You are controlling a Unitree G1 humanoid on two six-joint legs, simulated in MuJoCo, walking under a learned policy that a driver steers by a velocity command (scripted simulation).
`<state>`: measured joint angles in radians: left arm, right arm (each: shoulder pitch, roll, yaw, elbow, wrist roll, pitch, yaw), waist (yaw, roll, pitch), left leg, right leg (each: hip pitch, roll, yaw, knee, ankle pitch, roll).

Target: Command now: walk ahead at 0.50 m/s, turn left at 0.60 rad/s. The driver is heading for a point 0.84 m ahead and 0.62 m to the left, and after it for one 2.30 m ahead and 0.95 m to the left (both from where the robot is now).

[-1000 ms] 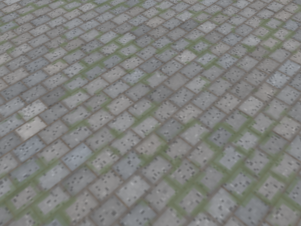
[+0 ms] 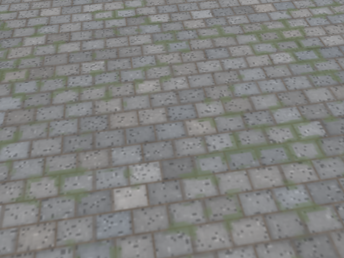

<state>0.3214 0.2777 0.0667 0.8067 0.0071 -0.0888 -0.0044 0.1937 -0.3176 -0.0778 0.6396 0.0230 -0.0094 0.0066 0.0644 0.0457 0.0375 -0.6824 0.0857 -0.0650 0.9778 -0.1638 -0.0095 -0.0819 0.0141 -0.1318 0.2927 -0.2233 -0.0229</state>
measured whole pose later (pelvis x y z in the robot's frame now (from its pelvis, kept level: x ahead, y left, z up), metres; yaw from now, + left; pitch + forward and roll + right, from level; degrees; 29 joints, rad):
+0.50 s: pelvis +0.25 +0.07 +0.00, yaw +18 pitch +2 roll -1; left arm 0.05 0.32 0.04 0.69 0.02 -0.06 0.01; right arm 0.26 -0.30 -0.07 0.67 0.01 -0.01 -0.01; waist -0.04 -0.03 0.08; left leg -0.26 -0.11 -0.10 0.41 -0.17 0.09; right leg -0.66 -0.06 0.08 0.89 -0.23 0.08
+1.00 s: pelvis +0.35 +0.08 -0.01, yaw +36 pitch +1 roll -1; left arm 0.12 0.28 0.06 0.72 0.01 0.02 0.03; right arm 0.18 -0.32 -0.07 0.64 0.02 0.07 -0.02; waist 0.02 0.01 0.08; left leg -0.45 0.04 -0.03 0.87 -0.40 -0.07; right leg -0.30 -0.05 -0.10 0.42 -0.14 -0.01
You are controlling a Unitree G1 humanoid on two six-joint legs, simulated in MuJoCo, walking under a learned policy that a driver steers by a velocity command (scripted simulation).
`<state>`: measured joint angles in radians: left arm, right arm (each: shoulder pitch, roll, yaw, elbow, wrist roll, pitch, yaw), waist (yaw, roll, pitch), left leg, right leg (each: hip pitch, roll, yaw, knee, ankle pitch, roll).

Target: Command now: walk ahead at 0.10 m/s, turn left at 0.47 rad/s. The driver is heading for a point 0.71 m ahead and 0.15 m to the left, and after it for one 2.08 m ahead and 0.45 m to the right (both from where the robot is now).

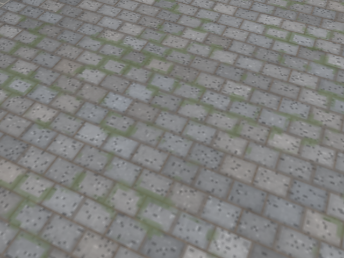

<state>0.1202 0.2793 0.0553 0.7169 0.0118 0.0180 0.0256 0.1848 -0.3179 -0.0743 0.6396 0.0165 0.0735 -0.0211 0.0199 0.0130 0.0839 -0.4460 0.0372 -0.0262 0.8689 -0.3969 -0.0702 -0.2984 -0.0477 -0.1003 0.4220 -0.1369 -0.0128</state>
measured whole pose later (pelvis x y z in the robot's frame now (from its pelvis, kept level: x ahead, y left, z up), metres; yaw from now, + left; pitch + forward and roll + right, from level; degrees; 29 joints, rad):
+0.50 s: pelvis +0.14 +0.04 +0.00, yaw +4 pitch +2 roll +0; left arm 0.07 0.29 0.06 0.76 -0.02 -0.06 -0.05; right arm 0.43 -0.27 -0.05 0.81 0.01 -0.05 -0.01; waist -0.07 -0.04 0.00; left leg 0.08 -0.02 -0.02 0.20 -0.32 0.04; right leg -0.60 -0.06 0.00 0.59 0.01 0.02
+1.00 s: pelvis +0.43 +0.02 +0.00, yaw +4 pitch +2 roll -2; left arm 0.35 0.28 0.05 0.88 -0.02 -0.08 -0.01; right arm 0.09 -0.27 -0.04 0.73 0.01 -0.08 0.02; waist 0.08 0.04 0.03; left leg -0.65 0.11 -0.04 0.61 0.07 -0.01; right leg 0.02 0.07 -0.04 0.20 -0.25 -0.04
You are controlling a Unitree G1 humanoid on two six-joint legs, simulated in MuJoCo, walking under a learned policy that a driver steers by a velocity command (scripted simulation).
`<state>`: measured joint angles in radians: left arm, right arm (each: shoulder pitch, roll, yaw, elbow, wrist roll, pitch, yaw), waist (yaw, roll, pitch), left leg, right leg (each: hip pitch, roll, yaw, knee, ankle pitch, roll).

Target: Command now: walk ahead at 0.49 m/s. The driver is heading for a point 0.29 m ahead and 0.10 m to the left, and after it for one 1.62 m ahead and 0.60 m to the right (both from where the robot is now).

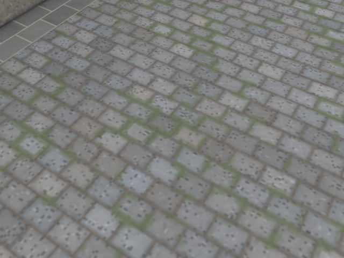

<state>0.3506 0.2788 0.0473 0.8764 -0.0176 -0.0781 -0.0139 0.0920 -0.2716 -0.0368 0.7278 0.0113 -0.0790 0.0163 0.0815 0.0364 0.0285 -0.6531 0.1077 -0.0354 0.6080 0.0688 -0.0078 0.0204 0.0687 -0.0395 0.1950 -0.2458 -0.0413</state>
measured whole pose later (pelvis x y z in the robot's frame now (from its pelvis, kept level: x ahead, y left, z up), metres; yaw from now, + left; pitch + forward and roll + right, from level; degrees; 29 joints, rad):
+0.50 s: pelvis +0.23 +0.05 +0.00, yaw -2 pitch +1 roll +2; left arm 0.15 0.27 0.04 0.82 0.00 0.00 0.01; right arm 0.18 -0.25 -0.03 0.89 -0.02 -0.05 0.00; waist -0.02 -0.05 0.03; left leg -0.17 -0.06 0.09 0.34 -0.19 0.06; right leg -0.48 -0.07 0.04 0.67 -0.18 0.03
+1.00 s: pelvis +0.28 +0.05 +0.00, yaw -18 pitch +2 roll +0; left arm 0.16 0.32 0.09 0.74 -0.02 0.05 0.04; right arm 0.08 -0.30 -0.07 0.85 0.01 -0.01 -0.02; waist 0.02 -0.01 0.04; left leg -0.30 -0.03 -0.09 0.50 -0.26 -0.06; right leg -0.33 0.08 0.20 0.48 -0.17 0.00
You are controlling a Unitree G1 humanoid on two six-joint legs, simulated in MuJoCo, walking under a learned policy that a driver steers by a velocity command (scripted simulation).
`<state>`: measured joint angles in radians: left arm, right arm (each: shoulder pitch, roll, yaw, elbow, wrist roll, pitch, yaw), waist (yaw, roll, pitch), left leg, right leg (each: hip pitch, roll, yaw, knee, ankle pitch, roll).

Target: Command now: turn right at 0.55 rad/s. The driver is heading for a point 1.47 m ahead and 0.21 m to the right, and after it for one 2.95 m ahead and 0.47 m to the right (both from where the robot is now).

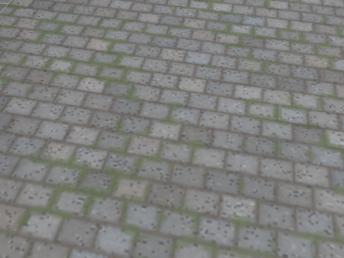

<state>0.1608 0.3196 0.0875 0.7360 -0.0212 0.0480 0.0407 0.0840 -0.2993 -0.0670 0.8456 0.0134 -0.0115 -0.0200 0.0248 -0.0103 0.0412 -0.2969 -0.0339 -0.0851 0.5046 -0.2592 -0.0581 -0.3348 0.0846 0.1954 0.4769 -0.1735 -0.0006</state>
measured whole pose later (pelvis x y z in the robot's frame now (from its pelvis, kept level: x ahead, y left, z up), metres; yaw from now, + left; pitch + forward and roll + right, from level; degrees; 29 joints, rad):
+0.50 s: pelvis -0.01 -0.03 -0.01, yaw -18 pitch +1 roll +0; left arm 0.15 0.32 0.08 0.65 -0.01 0.06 -0.01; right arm 0.11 -0.34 -0.08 0.82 -0.01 0.01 -0.02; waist -0.02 0.03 0.08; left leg -0.32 0.11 0.09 0.77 -0.48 -0.06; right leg -0.29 0.01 -0.02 0.57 -0.28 -0.04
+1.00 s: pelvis +0.01 -0.03 +0.00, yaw -25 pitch -1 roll +0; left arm 0.15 0.26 0.02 0.77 0.02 0.01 0.01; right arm 0.17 -0.27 -0.04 0.83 -0.01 -0.01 0.00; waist 0.00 -0.02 0.04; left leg -0.21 0.02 -0.01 0.49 -0.27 -0.02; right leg -0.22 0.06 0.09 0.50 -0.26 -0.02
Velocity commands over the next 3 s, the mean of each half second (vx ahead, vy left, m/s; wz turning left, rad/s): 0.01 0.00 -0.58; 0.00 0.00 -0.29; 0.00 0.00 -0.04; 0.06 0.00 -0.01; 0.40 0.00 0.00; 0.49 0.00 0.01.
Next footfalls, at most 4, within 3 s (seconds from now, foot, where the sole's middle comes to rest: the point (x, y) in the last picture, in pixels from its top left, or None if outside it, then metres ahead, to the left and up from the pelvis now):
0.46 right None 0.00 -0.14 -0.77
0.90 left None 0.10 0.08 -0.77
2.58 left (213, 253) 0.47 -0.11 -0.77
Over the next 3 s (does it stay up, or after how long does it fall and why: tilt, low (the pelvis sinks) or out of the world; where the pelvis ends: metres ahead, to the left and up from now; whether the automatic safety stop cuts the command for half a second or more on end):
stays up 0.47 -0.22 0.01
